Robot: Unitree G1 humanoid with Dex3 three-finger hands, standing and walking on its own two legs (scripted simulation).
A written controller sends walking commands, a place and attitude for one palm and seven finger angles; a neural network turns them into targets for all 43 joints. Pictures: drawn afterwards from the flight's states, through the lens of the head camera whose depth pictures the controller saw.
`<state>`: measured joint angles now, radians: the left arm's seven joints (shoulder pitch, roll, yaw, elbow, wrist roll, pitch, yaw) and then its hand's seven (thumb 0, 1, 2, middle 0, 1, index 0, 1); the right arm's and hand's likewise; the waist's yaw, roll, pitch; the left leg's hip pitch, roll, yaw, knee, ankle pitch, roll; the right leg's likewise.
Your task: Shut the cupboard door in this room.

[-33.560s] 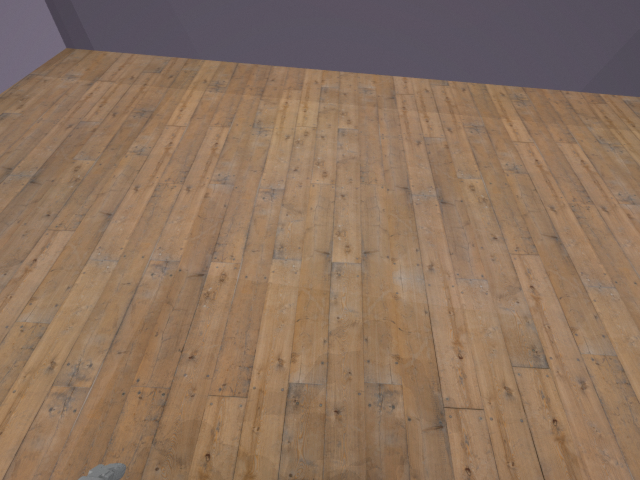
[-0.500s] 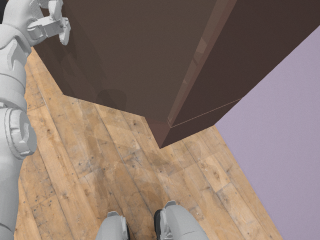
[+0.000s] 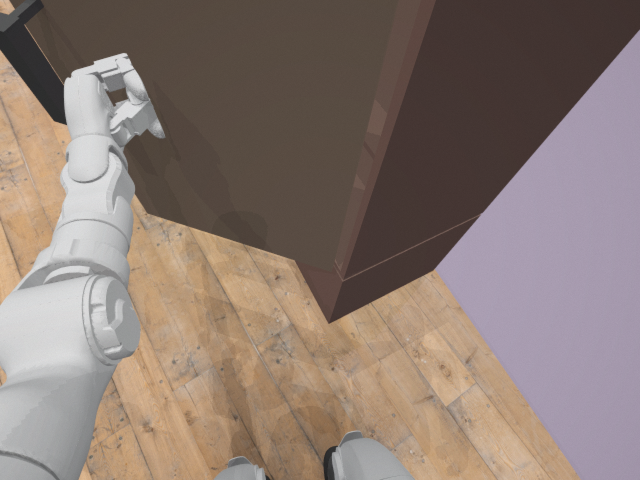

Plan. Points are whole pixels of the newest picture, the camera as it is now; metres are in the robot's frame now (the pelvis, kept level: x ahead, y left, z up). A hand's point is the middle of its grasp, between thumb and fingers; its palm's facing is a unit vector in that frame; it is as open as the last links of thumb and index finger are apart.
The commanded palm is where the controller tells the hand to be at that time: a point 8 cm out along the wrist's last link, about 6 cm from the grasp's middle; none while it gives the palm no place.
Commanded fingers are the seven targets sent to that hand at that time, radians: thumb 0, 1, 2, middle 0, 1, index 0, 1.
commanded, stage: pull the fist back off the door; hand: left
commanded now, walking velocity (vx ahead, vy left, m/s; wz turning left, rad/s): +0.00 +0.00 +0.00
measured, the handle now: (50, 64) +0.63 +0.25 +0.10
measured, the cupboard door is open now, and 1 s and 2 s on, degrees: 45 45 45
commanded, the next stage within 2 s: draw the hand back to the body in 0.46 s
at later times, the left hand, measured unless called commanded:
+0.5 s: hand (131, 173) +0.46 +0.14 +0.10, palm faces +0.08 -1.00 +0.01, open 3.1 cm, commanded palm +0.44 +0.18 +0.10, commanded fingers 0.00 0.90 0.90 -1.30 -1.50 -1.30 -1.50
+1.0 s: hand (66, 235) +0.36 +0.18 +0.14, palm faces +0.10 -0.99 -0.02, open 3.1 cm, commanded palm +0.32 +0.22 +0.15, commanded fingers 0.00 0.90 0.90 -1.25 -1.44 -1.25 -1.44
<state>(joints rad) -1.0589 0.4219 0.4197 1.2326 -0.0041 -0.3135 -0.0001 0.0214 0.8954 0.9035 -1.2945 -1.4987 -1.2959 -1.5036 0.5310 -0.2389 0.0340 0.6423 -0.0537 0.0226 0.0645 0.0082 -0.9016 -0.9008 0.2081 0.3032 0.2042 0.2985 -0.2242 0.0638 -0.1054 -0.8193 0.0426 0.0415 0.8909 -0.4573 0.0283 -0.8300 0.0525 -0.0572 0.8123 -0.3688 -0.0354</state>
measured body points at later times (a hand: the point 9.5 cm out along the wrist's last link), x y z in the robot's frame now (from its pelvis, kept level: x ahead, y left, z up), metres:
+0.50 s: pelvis -0.01 +0.00 +0.01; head +0.07 +0.01 +0.45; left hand +0.45 +0.20 +0.10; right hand +0.07 -0.27 -0.11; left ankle -0.03 +0.10 -0.69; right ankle +0.00 -0.10 -0.69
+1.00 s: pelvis -0.01 -0.01 +0.03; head +0.01 -0.02 +0.48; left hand +0.35 +0.23 +0.14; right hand +0.07 -0.26 -0.09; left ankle -0.03 +0.10 -0.69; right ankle +0.00 -0.10 -0.69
